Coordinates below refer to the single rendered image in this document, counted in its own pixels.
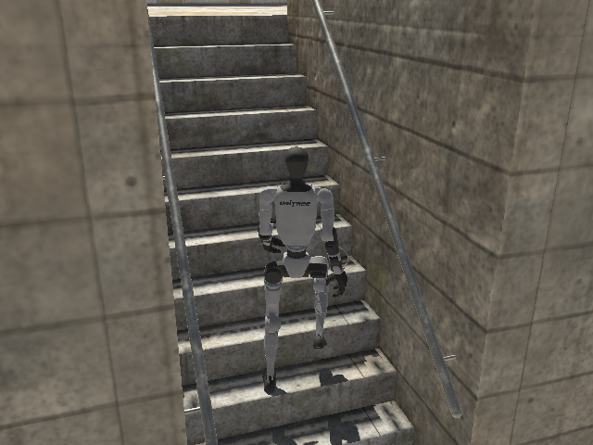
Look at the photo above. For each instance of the stairs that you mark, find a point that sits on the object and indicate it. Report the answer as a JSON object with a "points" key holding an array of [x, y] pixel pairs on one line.
{"points": [[234, 104]]}

